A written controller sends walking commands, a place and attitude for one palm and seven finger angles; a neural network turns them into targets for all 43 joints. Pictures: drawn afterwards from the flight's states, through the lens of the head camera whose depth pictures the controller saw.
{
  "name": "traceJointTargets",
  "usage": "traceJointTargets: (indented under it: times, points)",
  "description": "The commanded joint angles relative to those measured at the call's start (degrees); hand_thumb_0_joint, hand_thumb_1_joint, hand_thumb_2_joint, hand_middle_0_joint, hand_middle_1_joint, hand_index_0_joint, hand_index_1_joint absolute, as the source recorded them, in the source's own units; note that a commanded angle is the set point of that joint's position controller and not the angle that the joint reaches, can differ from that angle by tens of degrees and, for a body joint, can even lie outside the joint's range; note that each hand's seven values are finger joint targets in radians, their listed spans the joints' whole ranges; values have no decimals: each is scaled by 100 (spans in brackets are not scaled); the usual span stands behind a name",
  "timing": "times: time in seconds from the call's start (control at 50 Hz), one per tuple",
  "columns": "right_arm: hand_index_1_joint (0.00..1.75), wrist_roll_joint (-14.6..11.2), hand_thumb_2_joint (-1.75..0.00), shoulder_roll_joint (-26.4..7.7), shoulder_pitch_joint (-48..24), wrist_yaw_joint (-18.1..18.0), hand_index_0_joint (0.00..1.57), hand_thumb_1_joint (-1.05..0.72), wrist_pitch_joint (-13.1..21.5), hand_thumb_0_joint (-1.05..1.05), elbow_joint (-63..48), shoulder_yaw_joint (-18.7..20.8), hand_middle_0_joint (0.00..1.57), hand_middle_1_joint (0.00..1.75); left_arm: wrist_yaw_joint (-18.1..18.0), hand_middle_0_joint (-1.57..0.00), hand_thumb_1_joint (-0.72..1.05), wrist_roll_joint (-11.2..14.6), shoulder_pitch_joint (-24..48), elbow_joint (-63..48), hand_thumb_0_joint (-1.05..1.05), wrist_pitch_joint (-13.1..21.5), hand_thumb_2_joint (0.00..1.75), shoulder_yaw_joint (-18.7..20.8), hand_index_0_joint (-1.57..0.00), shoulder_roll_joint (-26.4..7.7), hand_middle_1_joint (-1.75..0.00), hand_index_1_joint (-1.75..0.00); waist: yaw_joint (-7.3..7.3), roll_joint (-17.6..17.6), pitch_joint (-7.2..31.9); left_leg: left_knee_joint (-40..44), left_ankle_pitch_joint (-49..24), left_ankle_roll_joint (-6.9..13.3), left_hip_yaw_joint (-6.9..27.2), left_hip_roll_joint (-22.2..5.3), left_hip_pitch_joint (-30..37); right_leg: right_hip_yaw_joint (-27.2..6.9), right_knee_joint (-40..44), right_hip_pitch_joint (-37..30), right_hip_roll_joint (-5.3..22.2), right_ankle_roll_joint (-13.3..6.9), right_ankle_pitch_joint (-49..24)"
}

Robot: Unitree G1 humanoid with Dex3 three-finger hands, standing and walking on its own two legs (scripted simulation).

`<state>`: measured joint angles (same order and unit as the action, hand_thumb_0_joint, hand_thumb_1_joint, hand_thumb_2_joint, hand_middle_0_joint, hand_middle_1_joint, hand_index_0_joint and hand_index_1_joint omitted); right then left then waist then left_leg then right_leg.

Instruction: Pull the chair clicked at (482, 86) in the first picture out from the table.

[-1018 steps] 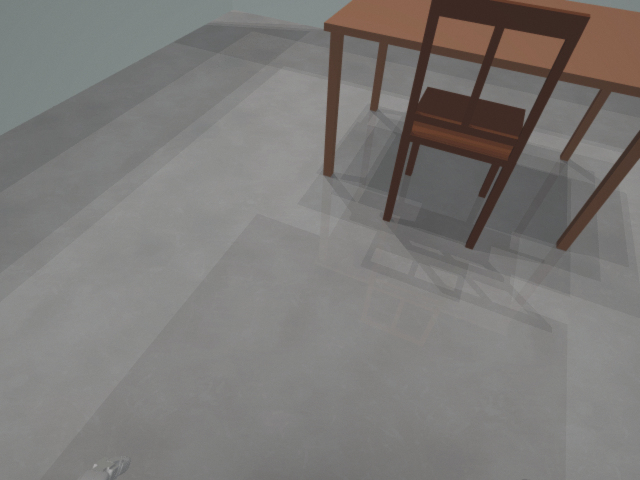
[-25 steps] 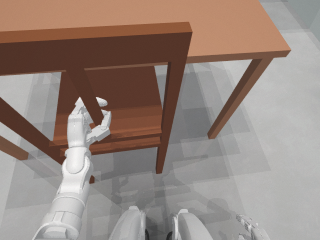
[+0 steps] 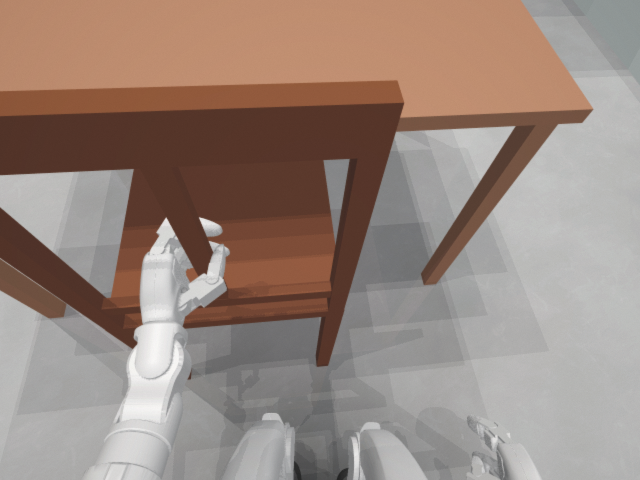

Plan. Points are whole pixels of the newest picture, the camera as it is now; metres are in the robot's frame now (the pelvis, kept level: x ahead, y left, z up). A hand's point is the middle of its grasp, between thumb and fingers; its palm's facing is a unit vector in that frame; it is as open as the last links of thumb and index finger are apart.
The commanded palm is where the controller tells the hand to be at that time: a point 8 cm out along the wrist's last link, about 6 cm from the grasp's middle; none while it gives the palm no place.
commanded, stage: hook a spindle and tug to test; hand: left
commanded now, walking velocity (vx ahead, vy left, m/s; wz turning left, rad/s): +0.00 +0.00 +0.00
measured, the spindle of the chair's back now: (196, 245) +0.38 +0.17 +0.04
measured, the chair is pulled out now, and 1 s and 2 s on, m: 0.04 0.13 0.34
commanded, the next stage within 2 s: step backward, pulling the chair out in 0.14 s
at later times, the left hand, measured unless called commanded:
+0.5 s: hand (199, 283) +0.33 +0.16 +0.04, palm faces +0.09 -0.99 -0.12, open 5.7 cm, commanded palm +0.32 +0.21 +0.03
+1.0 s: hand (211, 346) +0.26 +0.13 +0.04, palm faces +0.08 -0.99 -0.15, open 5.6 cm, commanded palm +0.24 +0.18 +0.04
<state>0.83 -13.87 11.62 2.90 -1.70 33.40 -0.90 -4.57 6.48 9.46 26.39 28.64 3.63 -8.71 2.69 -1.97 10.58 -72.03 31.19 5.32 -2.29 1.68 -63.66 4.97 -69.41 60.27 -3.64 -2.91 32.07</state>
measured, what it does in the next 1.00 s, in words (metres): steps on the spot: right foot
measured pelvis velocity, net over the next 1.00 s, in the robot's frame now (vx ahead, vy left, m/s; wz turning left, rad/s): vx -0.06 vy -0.03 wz -0.04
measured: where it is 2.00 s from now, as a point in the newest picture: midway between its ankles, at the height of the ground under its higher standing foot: outside the picture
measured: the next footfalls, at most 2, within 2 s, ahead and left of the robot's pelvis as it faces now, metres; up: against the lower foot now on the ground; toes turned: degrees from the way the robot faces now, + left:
right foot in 0.94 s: -0.04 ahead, -0.17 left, +0.00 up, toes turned -2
left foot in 1.32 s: -0.07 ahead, +0.08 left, +0.00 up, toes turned +0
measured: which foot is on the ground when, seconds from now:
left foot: down 0.00-1.00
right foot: down 0.00-0.62, up 0.64-0.92, down 0.94-1.00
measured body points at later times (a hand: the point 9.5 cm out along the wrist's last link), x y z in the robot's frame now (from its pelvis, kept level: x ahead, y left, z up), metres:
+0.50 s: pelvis +0.01 +0.01 +0.08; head +0.07 +0.02 +0.53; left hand +0.33 +0.21 +0.05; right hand +0.10 -0.24 -0.03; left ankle +0.02 +0.06 -0.63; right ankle +0.01 -0.09 -0.63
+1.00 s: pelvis -0.06 -0.03 +0.11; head +0.02 -0.02 +0.55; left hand +0.26 +0.18 +0.05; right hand +0.05 -0.26 -0.02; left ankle +0.02 +0.06 -0.63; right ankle -0.07 -0.17 -0.63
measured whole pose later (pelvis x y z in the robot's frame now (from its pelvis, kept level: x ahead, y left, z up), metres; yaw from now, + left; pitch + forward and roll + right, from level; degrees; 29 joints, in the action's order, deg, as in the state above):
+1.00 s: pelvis -0.06 -0.03 +0.11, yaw -2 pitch +3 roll -2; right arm -0.1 -10.8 10.3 -3.1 -4.1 38.7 -1.9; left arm -4.0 3.5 14.2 46.6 13.8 5.6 -11.1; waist 1.9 -1.1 -7.0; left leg -30.5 8.5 2.6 -3.2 -1.5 -25.0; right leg 0.4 -28.4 15.6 -0.2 1.3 15.3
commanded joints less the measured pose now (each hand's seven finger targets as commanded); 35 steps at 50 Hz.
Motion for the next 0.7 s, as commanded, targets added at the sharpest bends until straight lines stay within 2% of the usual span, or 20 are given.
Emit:
traceJointTargets:
  times: [0.0, 0.08, 0.12, 0.14, 0.18, 0.2, 0.22, 0.24, 0.26, 0.28, 0.3, 0.32, 0.36, 0.4, 0.44, 0.5, 0.52, 0.56, 0.62, 0.68]
  points:
    - [30, -11, -90, -875, 104, -59, 20, -90, 238, 0, -649, 339, 20, 30, 8, -50, 90, 31, 1090, -1183, 0, 370, 90, 229, -50, -567, -145, -145, 17, -96, 2206, 890, -1993, -478, 818, -244, 2019, -397, 802, -759, 164, 75, -1663]
    - [30, -38, -90, -866, 45, -70, 20, -90, 233, 0, -700, 314, 20, 30, 45, -50, 90, 62, 999, -1204, 0, 264, 90, 118, -50, -465, -145, -145, 20, -93, 2113, 945, -1910, -477, 850, -246, 2021, -373, 843, -724, 166, 75, -1560]
    - [30, -33, -90, -881, 52, -100, 20, -90, 243, 0, -672, 303, 20, 30, 28, -50, 90, 49, 1291, -1232, 0, 253, 90, 98, -50, -501, -145, -145, 92, -120, 2061, 927, -1855, -472, 884, -254, 2011, -363, 823, -615, 165, 76, -1488]
    - [30, -36, -90, -882, 49, -102, 20, -90, 246, 0, -663, 309, 20, 30, 8, -50, 90, 27, 1237, -1209, 0, 260, 90, 160, -50, -553, -145, -145, 50, -151, 2035, 959, -1824, -499, 909, -272, 2067, -351, 828, -554, 162, 69, -1415]
    - [30, -28, -90, -885, 32, -105, 20, -90, 263, 0, -660, 302, 20, 30, -12, -50, 90, 15, 1446, -1234, 0, 272, 90, -3, -50, -426, -145, -145, 122, -125, 1982, 968, -1693, -505, 973, -288, 2110, -322, 836, -409, 173, 78, -1261]
    - [30, -19, -90, -884, 27, -105, 20, -90, 272, 0, -673, 303, 20, 30, -17, -50, 90, 8, 1365, -1207, 0, 270, 90, 8, -50, -413, -145, -145, 70, -206, 2052, 964, -1691, -497, 945, -270, 2111, -341, 837, -449, 170, 69, -1251]
    - [30, -23, -90, -877, 36, -106, 20, -90, 282, 0, -671, 296, 20, 30, -40, -50, 90, 8, 1580, -1295, 0, 269, 90, -162, -50, -290, -145, -145, 161, -208, 2069, 960, -1754, -495, 978, -279, 2184, -326, 844, -412, 165, 73, -1293]
    - [30, -337, -90, -971, 761, -298, 20, -90, -250, 0, -930, 444, 20, 30, -313, -50, 90, -476, 2168, -2317, 0, -306, 90, 876, -50, -2380, -145, -145, -94, -440, 3503, 2148, -1802, -319, 783, -398, 4043, -1169, 2044, -2885, 528, 258, -1825]
    - [30, -420, -90, -788, 790, -443, 20, -90, -353, 0, -1111, 421, 20, 30, -362, -50, 90, -419, 1999, -2478, 0, -628, 90, 492, -50, -1824, -145, -145, 1, -621, 3374, 2361, -2281, -270, 583, -259, 4539, -1154, 2294, -3422, 558, 330, -2885]
    - [30, -445, -90, -776, 792, -526, 20, -90, -379, 0, -1143, 419, 20, 30, -380, -50, 90, -399, 1807, -2488, 0, -817, 90, 383, -50, -1700, -145, -145, 30, -526, 3310, 2407, -2637, -263, 559, -286, 4600, -1102, 2285, -3566, 630, 385, -3578]
    - [30, -472, -90, -716, 540, -575, 20, -90, -431, 0, -1129, 346, 20, 30, -364, -50, 90, -410, 1466, -2109, 0, -1045, 90, 304, -50, -1546, -145, -145, 21, -718, 2927, 2609, -2828, -287, 663, -348, 4503, -1073, 2234, -3398, 675, 365, -3647]
    - [30, -475, -90, -713, 404, -636, 20, -90, -497, 0, -1056, 275, 20, 30, -330, -50, 90, -403, 1176, -1486, 0, -1277, 90, 163, -50, -1318, -145, -145, 34, -553, 2386, 2816, -2811, -252, 819, -454, 4235, -1007, 2282, -3281, 654, 379, -3474]
    - [30, -498, -90, -731, 275, -740, 20, -90, -609, 0, -822, 179, 20, 30, -312, -50, 90, -428, 1012, -405, 0, -1595, 90, -21, -50, -1099, -145, -145, 40, -96, 1109, 3324, -2128, -131, 1007, -672, 3555, -1044, 2636, -3319, 688, 479, -3004]
    - [30, -500, -90, -804, 302, -832, 20, -90, -624, 0, -676, 122, 20, 30, -335, -50, 90, -425, 1465, 168, 0, -1708, 90, -14, -50, -1201, -145, -145, 45, 420, 537, 3689, -1925, -68, 1083, -796, 3493, -1112, 3075, -3600, 745, 541, -2904]
    - [30, -482, -90, -859, 360, -926, 20, -90, -575, 0, -543, 138, 20, 30, -353, -50, 90, -444, 2003, 508, 0, -1628, 90, 170, -50, -1459, -145, -145, 31, 327, 467, 3961, -2621, -96, 1098, -870, 4035, -1058, 3344, -3786, 781, 504, -3240]
    - [30, -437, -90, -863, 470, -962, 20, -90, -535, 0, -312, 192, 20, 30, -237, -50, 90, -478, 2102, 976, 0, -1486, 90, 63, -50, -1345, -145, -145, 25, -258, 627, 4167, -4049, -120, 1277, -1085, 5006, -970, 3477, -3821, 747, 451, -3346]
    - [30, -401, -90, -880, 441, -959, 20, -90, -521, 0, -269, 228, 20, 30, -215, -50, 90, -516, 2166, 1005, 0, -1451, 90, 110, -50, -1423, -145, -145, 7, -627, 676, 4238, -4580, -150, 1338, -1161, 5341, -944, 3495, -3778, 725, 402, -3220]
    - [30, -341, -90, -827, 443, -885, 20, -90, -505, 0, -206, 250, 20, 30, -154, -50, 90, -527, 2013, 1144, 0, -1415, 90, -19, -50, -1239, -145, -145, -2, -1053, 730, 4412, -5399, -296, 1549, -1337, 5976, -849, 3460, -3592, 621, 283, -2232]
    - [30, -218, -90, -804, 286, -759, 20, -90, -456, 0, -225, 307, 20, 30, -91, -50, 90, -546, 1681, 1158, 0, -1380, 90, 59, -50, -1218, -145, -145, -113, -1193, 734, 4736, -5634, -362, 1826, -1585, 6313, -811, 3278, -3553, 493, 172, -1041]
    - [30, -147, -90, -782, 207, -661, 20, -90, -365, 0, -270, 324, 20, 30, -39, -50, 90, -528, 1362, 931, 0, -1332, 90, 28, -50, -1068, -145, -145, -168, -852, 747, 4643, -6068, -274, 1793, -1706, 6622, -803, 3519, -3670, 508, 148, -1165]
